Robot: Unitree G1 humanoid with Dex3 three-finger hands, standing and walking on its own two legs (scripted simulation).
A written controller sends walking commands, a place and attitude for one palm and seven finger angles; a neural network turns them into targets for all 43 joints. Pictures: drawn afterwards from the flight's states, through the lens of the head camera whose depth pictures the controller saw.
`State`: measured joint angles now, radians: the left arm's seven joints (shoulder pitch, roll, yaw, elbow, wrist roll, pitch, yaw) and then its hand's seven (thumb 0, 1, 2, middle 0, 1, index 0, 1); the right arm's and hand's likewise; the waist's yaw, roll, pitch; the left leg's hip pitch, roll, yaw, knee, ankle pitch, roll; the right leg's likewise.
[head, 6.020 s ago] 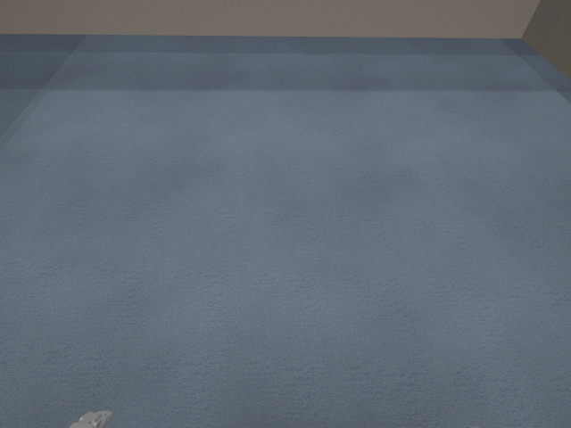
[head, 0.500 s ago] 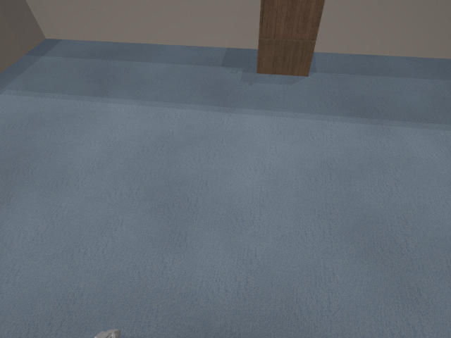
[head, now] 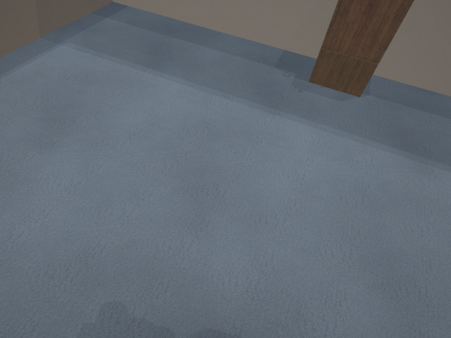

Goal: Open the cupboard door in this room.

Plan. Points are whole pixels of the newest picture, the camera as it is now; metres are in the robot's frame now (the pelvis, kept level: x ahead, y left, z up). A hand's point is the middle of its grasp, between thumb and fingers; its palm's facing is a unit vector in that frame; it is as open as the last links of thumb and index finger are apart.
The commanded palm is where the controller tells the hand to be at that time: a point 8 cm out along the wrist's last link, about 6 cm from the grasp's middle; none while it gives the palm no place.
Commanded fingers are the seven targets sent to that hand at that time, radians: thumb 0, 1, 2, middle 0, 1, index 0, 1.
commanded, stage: stand and wait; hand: left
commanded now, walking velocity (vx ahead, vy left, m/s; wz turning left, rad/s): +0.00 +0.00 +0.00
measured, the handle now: out of the picture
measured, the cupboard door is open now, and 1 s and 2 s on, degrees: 0 0 0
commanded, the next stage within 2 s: turn or walk to find it in 0.50 s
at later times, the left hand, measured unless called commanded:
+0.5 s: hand out of the picture +0.00 +0.15 -0.16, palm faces +0.02 -0.98 -0.20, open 7.3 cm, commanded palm none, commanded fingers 0.00 0.90 0.90 -0.20 -0.30 -0.20 -0.30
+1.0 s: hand out of the picture +0.07 +0.17 -0.16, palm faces -0.14 -0.97 -0.22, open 7.4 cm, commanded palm none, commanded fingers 0.00 0.90 0.90 -0.20 -0.30 -0.20 -0.30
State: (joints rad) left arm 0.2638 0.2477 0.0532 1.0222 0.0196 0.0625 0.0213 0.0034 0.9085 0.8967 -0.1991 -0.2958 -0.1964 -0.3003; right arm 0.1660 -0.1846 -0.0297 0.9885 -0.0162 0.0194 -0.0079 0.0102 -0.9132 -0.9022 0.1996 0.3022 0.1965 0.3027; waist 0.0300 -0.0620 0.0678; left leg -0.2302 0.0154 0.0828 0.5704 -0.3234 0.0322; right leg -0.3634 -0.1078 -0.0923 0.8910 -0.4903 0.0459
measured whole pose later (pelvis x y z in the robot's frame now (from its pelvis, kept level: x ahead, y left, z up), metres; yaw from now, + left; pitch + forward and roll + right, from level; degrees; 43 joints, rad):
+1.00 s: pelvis -0.01 -0.02 +0.01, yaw -11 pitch +0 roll +0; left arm 0.22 0.19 0.09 1.03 0.03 0.06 -0.02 0.01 0.92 0.90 -0.20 -0.30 -0.19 -0.30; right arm 0.27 -0.16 -0.05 1.05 -0.03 -0.01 -0.03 0.01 -0.91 -0.90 0.20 0.30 0.20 0.30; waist -0.01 0.01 0.04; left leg -0.19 0.10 0.24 0.49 -0.30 0.00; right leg -0.44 -0.03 -0.05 0.97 -0.44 0.01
